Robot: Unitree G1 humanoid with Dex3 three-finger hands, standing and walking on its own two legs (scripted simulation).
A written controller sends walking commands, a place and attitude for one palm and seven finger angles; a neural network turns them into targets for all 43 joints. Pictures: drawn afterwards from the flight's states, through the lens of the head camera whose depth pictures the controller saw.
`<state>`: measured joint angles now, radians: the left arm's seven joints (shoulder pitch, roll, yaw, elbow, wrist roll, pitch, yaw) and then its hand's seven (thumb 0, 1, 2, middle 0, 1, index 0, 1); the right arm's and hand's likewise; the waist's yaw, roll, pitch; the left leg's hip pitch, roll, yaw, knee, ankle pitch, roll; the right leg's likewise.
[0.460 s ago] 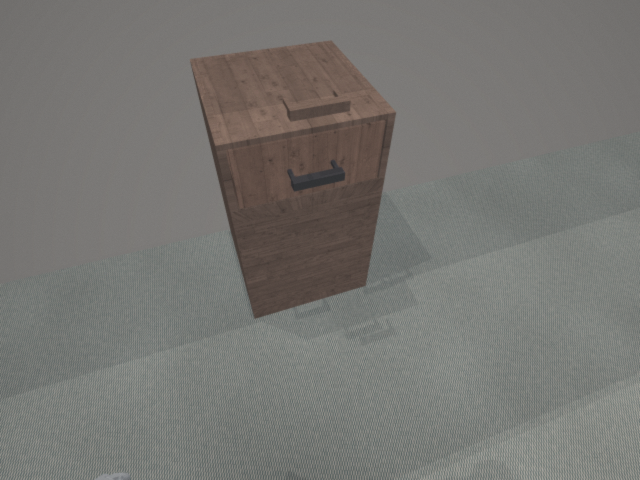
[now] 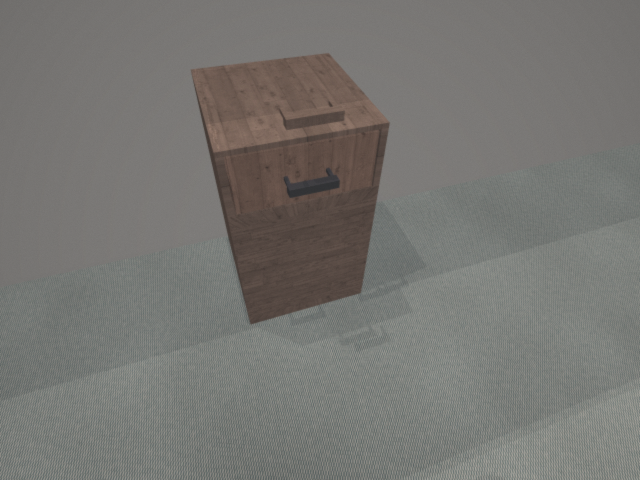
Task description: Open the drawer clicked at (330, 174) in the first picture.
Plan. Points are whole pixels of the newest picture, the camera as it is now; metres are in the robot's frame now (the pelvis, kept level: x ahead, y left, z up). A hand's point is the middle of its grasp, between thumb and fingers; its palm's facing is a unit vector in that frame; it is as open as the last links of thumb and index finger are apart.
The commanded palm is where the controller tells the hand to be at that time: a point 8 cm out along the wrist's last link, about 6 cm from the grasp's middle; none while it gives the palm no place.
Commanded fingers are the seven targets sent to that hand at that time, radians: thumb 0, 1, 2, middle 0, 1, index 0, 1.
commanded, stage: stand and wait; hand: left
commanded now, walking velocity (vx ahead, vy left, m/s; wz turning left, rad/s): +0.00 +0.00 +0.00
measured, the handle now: (310, 181) +0.82 +0.07 -0.14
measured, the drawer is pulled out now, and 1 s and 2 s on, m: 0.00 0.00 0.00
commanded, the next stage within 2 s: look at it before walking up in 0.36 s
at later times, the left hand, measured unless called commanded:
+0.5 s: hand out of the picture +0.05 +0.22 -0.16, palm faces -0.03 -0.96 -0.29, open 7.4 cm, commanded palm none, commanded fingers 0.00 0.90 0.90 -0.20 -0.30 -0.20 -0.30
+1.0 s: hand out of the picture +0.03 +0.21 -0.17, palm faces -0.02 -0.96 -0.27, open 7.4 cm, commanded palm none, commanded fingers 0.00 0.90 0.90 -0.20 -0.30 -0.20 -0.30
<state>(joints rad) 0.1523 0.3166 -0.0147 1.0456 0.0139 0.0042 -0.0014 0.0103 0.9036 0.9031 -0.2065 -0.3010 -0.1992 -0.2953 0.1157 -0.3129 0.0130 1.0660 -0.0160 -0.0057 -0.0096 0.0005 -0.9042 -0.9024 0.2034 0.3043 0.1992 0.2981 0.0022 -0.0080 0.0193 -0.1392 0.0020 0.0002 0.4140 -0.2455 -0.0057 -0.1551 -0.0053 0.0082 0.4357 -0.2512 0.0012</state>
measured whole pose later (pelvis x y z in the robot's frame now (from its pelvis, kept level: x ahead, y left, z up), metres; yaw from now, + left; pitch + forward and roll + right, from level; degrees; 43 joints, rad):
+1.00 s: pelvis -0.01 +0.00 +0.00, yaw +0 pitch -2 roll +0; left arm 0.20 0.27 -0.01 1.10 0.01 0.00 0.01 0.01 0.91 0.90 -0.20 -0.30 -0.20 -0.30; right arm 0.18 -0.26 0.02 1.13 -0.01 -0.01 -0.02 0.00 -0.91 -0.90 0.20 0.30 0.20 0.30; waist 0.00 -0.01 0.02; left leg -0.13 0.01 0.00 0.37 -0.21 -0.01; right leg -0.15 0.01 0.01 0.38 -0.21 0.00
